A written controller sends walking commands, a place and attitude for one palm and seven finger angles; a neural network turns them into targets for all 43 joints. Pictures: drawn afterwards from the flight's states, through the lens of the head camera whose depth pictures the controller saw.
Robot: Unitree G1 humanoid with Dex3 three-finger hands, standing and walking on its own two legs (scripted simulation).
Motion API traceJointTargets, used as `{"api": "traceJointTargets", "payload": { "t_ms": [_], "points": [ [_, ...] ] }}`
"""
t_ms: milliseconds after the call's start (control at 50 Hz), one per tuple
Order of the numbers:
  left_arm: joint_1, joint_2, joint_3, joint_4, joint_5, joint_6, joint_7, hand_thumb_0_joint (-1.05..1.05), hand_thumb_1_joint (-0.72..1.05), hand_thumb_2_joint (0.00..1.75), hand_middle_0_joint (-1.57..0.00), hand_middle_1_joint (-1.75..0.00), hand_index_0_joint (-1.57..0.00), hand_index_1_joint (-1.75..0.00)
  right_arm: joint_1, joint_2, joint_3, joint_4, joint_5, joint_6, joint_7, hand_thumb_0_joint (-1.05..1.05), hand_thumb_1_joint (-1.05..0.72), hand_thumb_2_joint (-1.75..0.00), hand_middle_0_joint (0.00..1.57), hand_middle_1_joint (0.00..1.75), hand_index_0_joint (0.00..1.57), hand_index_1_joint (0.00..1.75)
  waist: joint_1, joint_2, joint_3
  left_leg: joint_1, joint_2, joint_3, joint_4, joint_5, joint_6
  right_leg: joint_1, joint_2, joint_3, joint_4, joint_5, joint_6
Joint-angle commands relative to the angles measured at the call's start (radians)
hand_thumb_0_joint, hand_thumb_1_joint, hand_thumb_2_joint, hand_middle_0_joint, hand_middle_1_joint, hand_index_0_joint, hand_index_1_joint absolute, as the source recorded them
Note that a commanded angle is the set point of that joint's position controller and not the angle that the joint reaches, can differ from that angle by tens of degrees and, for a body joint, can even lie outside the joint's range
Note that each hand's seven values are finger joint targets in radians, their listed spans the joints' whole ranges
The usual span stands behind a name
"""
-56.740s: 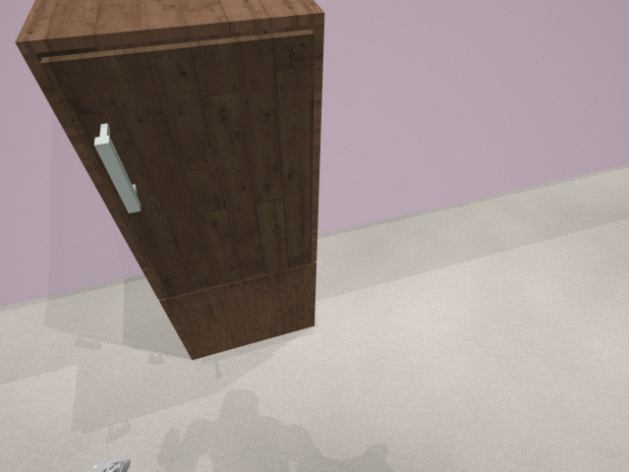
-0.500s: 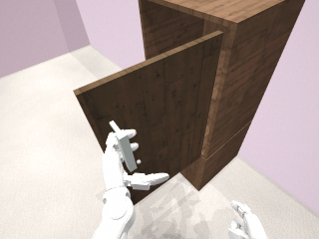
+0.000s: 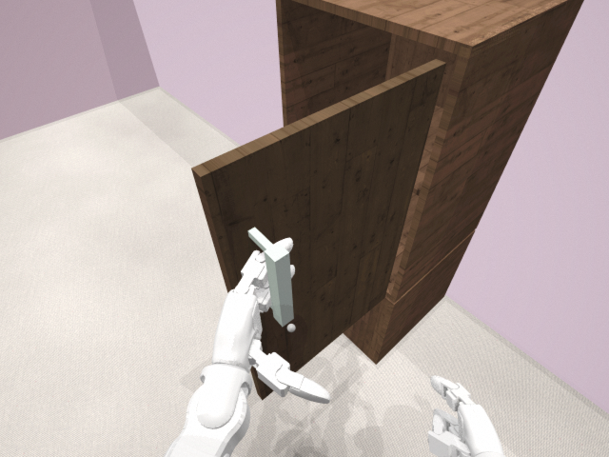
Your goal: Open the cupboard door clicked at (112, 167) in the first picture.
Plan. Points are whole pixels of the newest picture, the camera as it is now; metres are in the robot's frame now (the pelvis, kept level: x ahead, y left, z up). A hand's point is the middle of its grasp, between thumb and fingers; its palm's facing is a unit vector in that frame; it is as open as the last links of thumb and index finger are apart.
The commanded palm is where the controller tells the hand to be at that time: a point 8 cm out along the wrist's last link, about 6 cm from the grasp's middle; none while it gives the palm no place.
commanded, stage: slide the hand sideways off the handle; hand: left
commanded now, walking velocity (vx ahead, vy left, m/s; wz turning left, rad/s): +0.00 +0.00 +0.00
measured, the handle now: (271, 278) +0.32 +0.06 +0.10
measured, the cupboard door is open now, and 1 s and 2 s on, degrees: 89 89 89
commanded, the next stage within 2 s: draw the hand back to the body in 1.06 s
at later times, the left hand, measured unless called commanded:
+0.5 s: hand (270, 352) +0.22 +0.05 +0.09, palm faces -0.13 -0.99 +0.02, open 16.1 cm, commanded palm +0.20 +0.12 +0.09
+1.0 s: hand (208, 379) +0.19 +0.12 +0.09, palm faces +0.01 -1.00 -0.03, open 16.2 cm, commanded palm +0.16 +0.17 +0.09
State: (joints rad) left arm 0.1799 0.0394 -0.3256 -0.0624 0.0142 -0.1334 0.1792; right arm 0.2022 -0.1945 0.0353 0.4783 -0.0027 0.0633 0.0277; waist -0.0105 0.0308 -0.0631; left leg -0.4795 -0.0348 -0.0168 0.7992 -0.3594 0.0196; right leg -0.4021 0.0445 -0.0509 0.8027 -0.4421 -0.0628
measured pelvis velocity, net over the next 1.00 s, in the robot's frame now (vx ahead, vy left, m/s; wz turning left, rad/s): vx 0.01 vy -0.01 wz -0.01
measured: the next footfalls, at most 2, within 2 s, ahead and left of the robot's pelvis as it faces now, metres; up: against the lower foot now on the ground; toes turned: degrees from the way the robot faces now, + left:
none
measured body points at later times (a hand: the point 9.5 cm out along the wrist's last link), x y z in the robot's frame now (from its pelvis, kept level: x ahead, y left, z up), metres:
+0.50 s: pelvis -0.01 +0.02 +0.00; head -0.01 +0.01 +0.45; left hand +0.22 +0.11 +0.09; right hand +0.17 -0.19 -0.08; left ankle +0.03 +0.11 -0.71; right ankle -0.01 -0.08 -0.71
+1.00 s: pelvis +0.01 -0.01 -0.01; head +0.02 -0.02 +0.44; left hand +0.18 +0.17 +0.09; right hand +0.19 -0.23 -0.08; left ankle +0.03 +0.11 -0.71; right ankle -0.01 -0.08 -0.71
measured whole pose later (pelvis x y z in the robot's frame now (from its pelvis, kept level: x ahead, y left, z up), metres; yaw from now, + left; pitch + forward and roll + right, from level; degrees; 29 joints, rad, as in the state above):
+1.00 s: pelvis +0.01 -0.01 -0.01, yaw -1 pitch +6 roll +0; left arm 0.64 0.15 -0.08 -0.39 -0.14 -0.22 -0.02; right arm 0.28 -0.23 0.04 0.38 0.03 0.00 -0.01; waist 0.00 0.04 -0.10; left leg -0.57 -0.02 -0.02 0.89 -0.42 0.01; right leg -0.48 0.06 -0.05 0.88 -0.49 -0.07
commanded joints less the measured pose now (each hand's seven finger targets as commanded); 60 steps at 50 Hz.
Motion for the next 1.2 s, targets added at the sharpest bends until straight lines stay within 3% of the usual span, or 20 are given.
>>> {"api": "traceJointTargets", "payload": {
  "t_ms": [0,40,80,140,180,240,360,460,580,620,680,760,860,940,1000,1040,1060,1120,1180],
  "points": [
    [-0.168,-0.111,-0.068,-0.275,-0.07,-0.115,-0.111,0.0,-0.5,0.3,-0.15,-0.3,-0.15,-0.3,-0.101,-0.084,-0.032,-0.197,0.024,-0.064,-0.007,0.0,-0.9,-0.9,0.2,0.3,0.2,0.3,-0.016,-0.05,-0.155,0.165,0.023,-0.03,-0.097,0.136,0.016,-0.055,-0.03,0.029,-0.147,0.251,0.025],
    [-0.137,-0.1,-0.018,-0.239,-0.085,-0.091,-0.057,0.0,-0.5,0.3,-0.15,-0.3,-0.15,-0.3,-0.12,-0.094,-0.029,-0.205,0.025,-0.069,-0.008,0.0,-0.9,-0.9,0.2,0.3,0.2,0.3,-0.001,-0.105,-0.096,0.129,0.026,-0.044,-0.118,0.063,0.013,-0.078,-0.022,0.014,-0.165,0.134,0.024],
    [-0.167,-0.097,-0.005,-0.231,-0.063,-0.076,-0.005,0.0,-0.5,0.3,-0.15,-0.3,-0.15,-0.3,-0.123,-0.099,-0.028,-0.205,0.021,-0.066,-0.006,0.0,-0.9,-0.9,0.2,0.3,0.2,0.3,-0.004,-0.115,-0.078,0.114,0.024,-0.044,-0.125,0.014,0.014,-0.106,-0.023,0.016,-0.167,0.064,0.027],
    [-0.159,-0.077,-0.009,-0.257,0.008,-0.076,0.047,0.0,-0.5,0.3,-0.15,-0.3,-0.15,-0.3,-0.107,-0.102,-0.034,-0.213,0.01,-0.058,0.004,0.0,-0.9,-0.9,0.2,0.3,0.2,0.3,0.004,-0.088,-0.12,0.117,0.023,-0.043,-0.119,0.026,0.016,-0.103,-0.023,0.013,-0.136,0.067,0.02],
    [-0.125,-0.078,-0.023,-0.278,0.032,-0.086,0.052,0.0,-0.5,0.3,-0.15,-0.3,-0.15,-0.3,-0.103,-0.096,-0.037,-0.217,0.011,-0.056,0.012,0.0,-0.9,-0.9,0.2,0.3,0.2,0.3,0.007,-0.063,-0.148,0.127,0.03,-0.04,-0.109,0.048,0.016,-0.109,-0.021,0.014,-0.12,0.087,0.016],
    [-0.061,-0.044,0.004,-0.3,0.016,-0.083,0.039,0.0,-0.5,0.3,-0.15,-0.3,-0.15,-0.3,-0.103,-0.1,-0.035,-0.229,0.013,-0.047,0.013,0.0,-0.9,-0.9,0.2,0.3,0.2,0.3,0.024,-0.064,-0.16,0.108,0.029,-0.034,-0.112,0.052,0.014,-0.074,-0.02,0.016,-0.121,0.095,0.012],
    [-0.024,-0.026,0.029,-0.333,-0.011,-0.063,0.021,0.0,-0.5,0.3,-0.15,-0.3,-0.15,-0.3,-0.119,-0.099,-0.023,-0.24,0.018,-0.034,0.001,0.0,-0.9,-0.9,0.2,0.3,0.2,0.3,0.014,-0.054,-0.089,0.091,0.032,-0.031,-0.118,0.015,0.013,-0.1,-0.018,0.021,-0.141,0.059,0.016],
    [0.054,0.001,0.065,-0.386,-0.036,-0.06,0.009,0.0,-0.5,0.3,-0.15,-0.3,-0.15,-0.3,-0.109,-0.103,-0.023,-0.25,0.017,-0.039,-0.005,0.0,-0.9,-0.9,0.2,0.3,0.2,0.3,0.02,-0.064,-0.11,0.092,0.03,-0.029,-0.113,0.035,0.014,-0.082,-0.016,0.022,-0.137,0.083,0.018],
    [0.218,0.028,0.093,-0.467,-0.042,-0.081,-0.019,0.0,-0.5,0.3,-0.15,-0.3,-0.15,-0.3,-0.077,-0.103,-0.032,-0.27,0.017,-0.049,0.003,0.0,-0.9,-0.9,0.2,0.3,0.2,0.3,0.028,-0.054,-0.131,0.083,0.028,-0.015,-0.087,0.105,0.014,-0.062,-0.015,0.027,-0.108,0.189,0.02],
    [0.25,0.059,0.118,-0.488,-0.051,-0.091,-0.034,0.0,-0.5,0.3,-0.15,-0.3,-0.15,-0.3,-0.071,-0.106,-0.033,-0.274,0.017,-0.053,0.001,0.0,-0.9,-0.9,0.2,0.3,0.2,0.3,0.022,-0.071,-0.121,0.066,0.024,-0.009,-0.073,0.105,0.017,-0.063,-0.016,0.036,-0.11,0.205,0.025],
    [0.288,0.084,0.137,-0.513,-0.055,-0.108,-0.056,0.0,-0.5,0.3,-0.15,-0.3,-0.15,-0.3,-0.06,-0.108,-0.033,-0.279,0.017,-0.061,-0.002,0.0,-0.9,-0.9,0.2,0.3,0.2,0.3,0.014,-0.044,-0.103,0.052,0.022,-0.008,-0.054,0.112,0.018,-0.078,-0.018,0.045,-0.102,0.227,0.027],
    [0.323,0.125,0.195,-0.534,-0.09,-0.129,-0.095,0.0,-0.5,0.3,-0.15,-0.3,-0.15,-0.3,-0.048,-0.114,-0.035,-0.282,0.018,-0.079,-0.016,0.0,-0.9,-0.9,0.2,0.3,0.2,0.3,0.011,-0.066,-0.098,0.02,0.016,-0.007,-0.031,0.094,0.02,-0.082,-0.023,0.064,-0.111,0.225,0.04],
    [0.437,0.151,0.261,-0.538,-0.147,-0.149,-0.16,0.0,-0.5,0.3,-0.15,-0.3,-0.15,-0.3,-0.03,-0.116,-0.04,-0.277,0.027,-0.104,-0.03,0.0,-0.9,-0.9,0.2,0.3,0.2,0.3,0.013,-0.099,-0.134,-0.014,0.01,-0.003,0.002,0.108,0.016,-0.043,-0.044,0.105,-0.115,0.329,0.067],
    [0.446,0.18,0.285,-0.563,-0.174,-0.165,-0.223,0.0,-0.5,0.3,-0.15,-0.3,-0.15,-0.3,-0.015,-0.123,-0.046,-0.267,0.031,-0.123,-0.043,0.0,-0.9,-0.9,0.2,0.3,0.2,0.3,-0.001,-0.083,-0.133,-0.039,0.006,-0.009,0.031,0.117,0.018,-0.036,-0.062,0.135,-0.116,0.384,0.084],
    [0.511,0.196,0.319,-0.566,-0.203,-0.185,-0.278,0.0,-0.5,0.3,-0.15,-0.3,-0.15,-0.3,-0.008,-0.121,-0.055,-0.257,0.036,-0.136,-0.052,0.0,-0.9,-0.9,0.2,0.3,0.2,0.3,0.003,-0.082,-0.149,-0.045,0.006,-0.012,0.046,0.14,0.017,-0.031,-0.07,0.137,-0.103,0.46,0.099],
    [0.487,0.174,0.283,-0.58,-0.214,-0.197,-0.308,0.0,-0.5,0.3,-0.15,-0.3,-0.15,-0.3,-0.011,-0.126,-0.054,-0.258,0.039,-0.148,-0.056,0.0,-0.9,-0.9,0.2,0.3,0.2,0.3,-0.013,-0.064,-0.134,-0.044,0.004,-0.016,0.055,0.141,0.02,-0.047,-0.073,0.142,-0.106,0.453,0.103],
    [0.489,0.176,0.286,-0.587,-0.222,-0.203,-0.315,0.0,-0.5,0.3,-0.15,-0.3,-0.15,-0.3,-0.011,-0.125,-0.056,-0.259,0.039,-0.155,-0.057,0.0,-0.9,-0.9,0.2,0.3,0.2,0.3,-0.008,-0.044,-0.13,-0.046,0.005,-0.018,0.053,0.136,0.019,-0.062,-0.071,0.132,-0.102,0.43,0.099],
    [0.483,0.182,0.3,-0.564,-0.23,-0.211,-0.319,0.0,-0.5,0.3,-0.15,-0.3,-0.15,-0.3,-0.008,-0.128,-0.059,-0.256,0.041,-0.166,-0.065,0.0,-0.9,-0.9,0.2,0.3,0.2,0.3,-0.009,-0.07,-0.11,-0.051,0.008,-0.024,0.049,0.11,0.02,-0.103,-0.06,0.11,-0.102,0.338,0.087],
    [0.492,0.212,0.328,-0.599,-0.22,-0.217,-0.295,0.0,-0.5,0.3,-0.15,-0.3,-0.15,-0.3,-0.015,-0.124,-0.064,-0.266,0.043,-0.172,-0.066,0.0,-0.9,-0.9,0.2,0.3,0.2,0.3,0.015,-0.041,-0.151,-0.03,0.009,-0.021,0.037,0.113,0.021,-0.099,-0.051,0.094,-0.088,0.29,0.072]
  ]
}}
